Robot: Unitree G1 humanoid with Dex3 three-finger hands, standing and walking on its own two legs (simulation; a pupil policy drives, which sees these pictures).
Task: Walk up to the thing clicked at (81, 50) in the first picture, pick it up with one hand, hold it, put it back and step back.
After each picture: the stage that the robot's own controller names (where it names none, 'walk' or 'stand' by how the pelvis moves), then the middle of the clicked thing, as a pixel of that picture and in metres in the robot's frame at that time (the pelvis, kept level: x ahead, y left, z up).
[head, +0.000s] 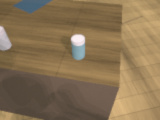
stand; (78, 47) +0.60 +0.04 -0.05
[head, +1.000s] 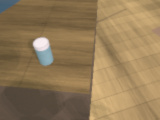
walk; (43, 51) +0.52 +0.22 -0.02
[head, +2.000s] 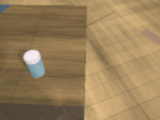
stand; (35, 64) +0.48 +0.23 -0.04
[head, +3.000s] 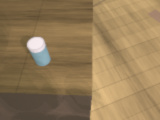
stand; (39, 52) +0.49 +0.20 -0.04
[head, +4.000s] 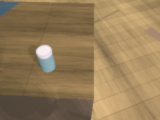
stand; (46, 59) +0.51 +0.18 -0.05
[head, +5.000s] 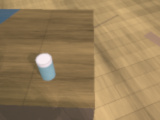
stand; (46, 67) +0.48 +0.18 -0.06
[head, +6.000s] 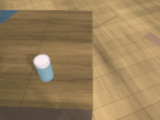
stand; (44, 68) +0.48 +0.19 -0.06
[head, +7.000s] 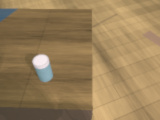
stand; (43, 68) +0.47 +0.19 -0.06
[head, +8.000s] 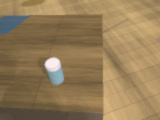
rise first; (55, 71) +0.47 +0.17 -0.05
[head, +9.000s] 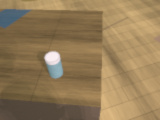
go down; (54, 65) +0.49 +0.17 -0.05
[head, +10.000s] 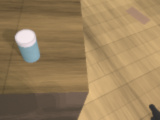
go down; (28, 46) +0.50 +0.16 -0.01
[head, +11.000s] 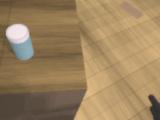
go down; (21, 43) +0.49 +0.16 +0.02
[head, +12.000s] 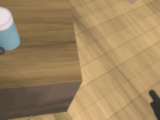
close in; (4, 30) +0.50 +0.17 +0.05
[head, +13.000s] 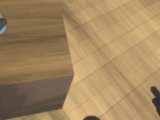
close; out of the picture +0.56 +0.18 +0.06
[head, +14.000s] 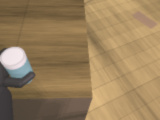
lift; (18, 67) +0.38 +0.19 +0.06
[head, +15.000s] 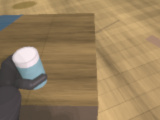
lift; (31, 69) +0.33 +0.17 +0.15
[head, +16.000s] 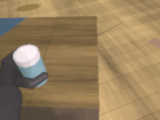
hold; (32, 67) +0.33 +0.16 +0.17
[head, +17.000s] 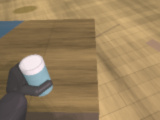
crouch; (37, 76) +0.32 +0.15 +0.13
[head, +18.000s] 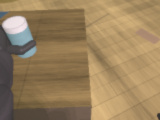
crouch; (21, 37) +0.45 +0.18 +0.17
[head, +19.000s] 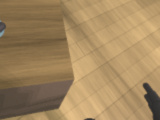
lower; out of the picture +0.54 +0.19 +0.05
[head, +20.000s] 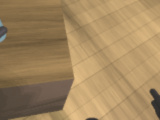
lower; out of the picture +0.53 +0.19 +0.06
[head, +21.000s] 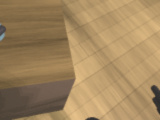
lower; out of the picture +0.53 +0.19 +0.06
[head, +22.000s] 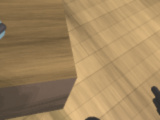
lower; out of the picture +0.54 +0.19 +0.06
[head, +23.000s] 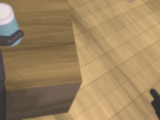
loosen; (5, 26) +0.52 +0.16 +0.05
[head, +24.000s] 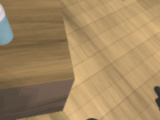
withdraw; out of the picture +0.53 +0.17 +0.05
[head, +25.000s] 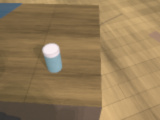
sink last; (53, 58) +0.49 +0.15 +0.00
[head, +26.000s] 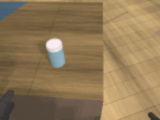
stand; (56, 53) +0.52 +0.15 +0.00
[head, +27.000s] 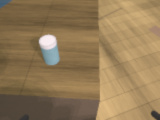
stand; (50, 50) +0.51 +0.16 +0.02
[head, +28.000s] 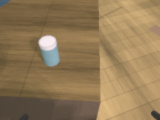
stand; (49, 51) +0.50 +0.15 +0.02
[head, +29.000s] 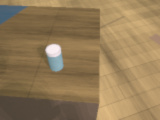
stand; (55, 58) +0.52 +0.15 -0.04
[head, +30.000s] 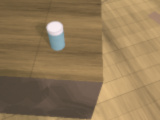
walk; (56, 36) +0.57 +0.11 -0.03
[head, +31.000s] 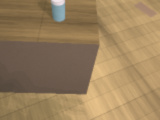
walk; (58, 8) +0.76 +0.14 -0.04
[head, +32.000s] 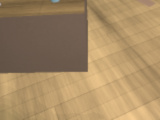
stand; out of the picture +1.08 +0.24 -0.04
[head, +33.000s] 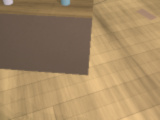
stand; out of the picture +1.13 +0.14 -0.05
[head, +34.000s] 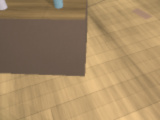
stand; out of the picture +1.14 +0.18 -0.06
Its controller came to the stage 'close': yes
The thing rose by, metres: 0.21
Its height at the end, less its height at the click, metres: +0.00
